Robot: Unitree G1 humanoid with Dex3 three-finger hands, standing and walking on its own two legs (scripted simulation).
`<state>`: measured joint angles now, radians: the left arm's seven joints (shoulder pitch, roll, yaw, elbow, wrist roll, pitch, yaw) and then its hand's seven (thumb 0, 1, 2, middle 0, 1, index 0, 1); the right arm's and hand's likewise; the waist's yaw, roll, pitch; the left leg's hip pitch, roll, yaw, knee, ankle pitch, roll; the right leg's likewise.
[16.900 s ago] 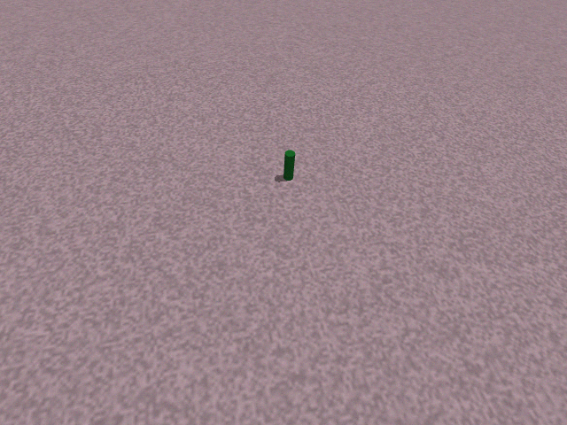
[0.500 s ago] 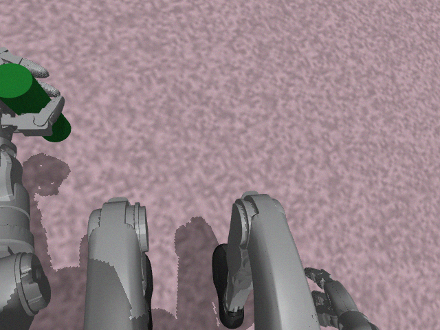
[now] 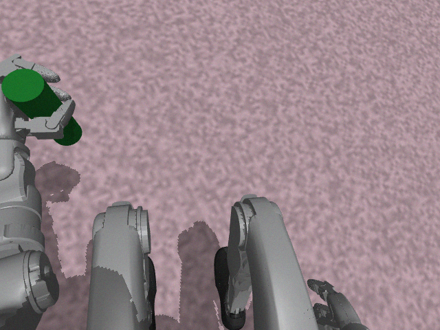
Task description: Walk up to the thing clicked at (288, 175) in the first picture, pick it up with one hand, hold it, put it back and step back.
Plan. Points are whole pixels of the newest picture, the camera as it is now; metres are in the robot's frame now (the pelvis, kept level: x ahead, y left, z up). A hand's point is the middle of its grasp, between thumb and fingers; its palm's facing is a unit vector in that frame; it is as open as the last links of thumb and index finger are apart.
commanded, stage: lift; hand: left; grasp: from the side
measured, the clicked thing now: (49, 113) +0.47 +0.26 -0.05
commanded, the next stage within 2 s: none
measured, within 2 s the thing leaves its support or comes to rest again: neither
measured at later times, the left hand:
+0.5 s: hand out of the picture +0.43 +0.25 +0.09, palm faces +0.16 -0.99 -0.05, open 7.1 cm
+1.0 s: hand out of the picture +0.39 +0.24 +0.27, palm faces +0.20 -0.98 -0.05, open 7.1 cm
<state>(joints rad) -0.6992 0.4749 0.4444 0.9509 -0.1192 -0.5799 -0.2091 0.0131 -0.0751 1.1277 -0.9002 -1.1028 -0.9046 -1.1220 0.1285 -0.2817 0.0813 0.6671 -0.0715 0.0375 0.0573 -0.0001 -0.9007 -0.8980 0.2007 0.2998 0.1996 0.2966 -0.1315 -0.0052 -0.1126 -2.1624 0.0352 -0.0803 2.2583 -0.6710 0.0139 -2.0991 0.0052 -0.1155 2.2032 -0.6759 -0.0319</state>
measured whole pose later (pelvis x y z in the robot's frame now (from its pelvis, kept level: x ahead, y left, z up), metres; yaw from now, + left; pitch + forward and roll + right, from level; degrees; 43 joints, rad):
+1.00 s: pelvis +0.04 +0.01 +0.24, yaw +4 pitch +23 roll -3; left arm -0.21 0.28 0.21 0.39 -0.18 -0.31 -0.08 0.01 -0.08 1.13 -0.90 -1.10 -0.91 -1.11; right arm 0.17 -0.24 0.01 0.62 0.04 -0.04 -0.04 0.00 -0.90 -0.90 0.20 0.30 0.20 0.30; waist -0.03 0.02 -0.18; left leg -1.29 0.02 -0.04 1.47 -0.59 0.01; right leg -1.24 0.01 -0.07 1.42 -0.59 -0.01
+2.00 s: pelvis +0.08 +0.00 +0.34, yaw +6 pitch +11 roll -1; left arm -0.13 0.21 0.14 0.43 -0.18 -0.36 -0.09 0.02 -0.08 1.14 -0.91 -1.10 -0.91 -1.11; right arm 0.23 -0.23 0.01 0.65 0.02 -0.04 -0.02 0.01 -0.91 -0.90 0.20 0.30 0.20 0.30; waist -0.02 0.01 -0.07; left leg -0.71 0.02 -0.02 0.96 -0.45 0.00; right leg -0.67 0.01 -0.05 0.93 -0.45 -0.02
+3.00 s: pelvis +0.08 +0.01 +0.36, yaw +6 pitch +6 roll -1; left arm -0.12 0.19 0.12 0.42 -0.17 -0.33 -0.05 0.02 -0.08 1.14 -0.90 -1.10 -0.91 -1.11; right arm 0.23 -0.22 0.02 0.65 0.02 -0.04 -0.02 0.01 -0.92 -0.90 0.20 0.30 0.20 0.30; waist -0.01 0.01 -0.05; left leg -0.56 0.01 -0.01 0.85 -0.40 0.01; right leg -0.52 0.01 -0.04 0.81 -0.40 -0.01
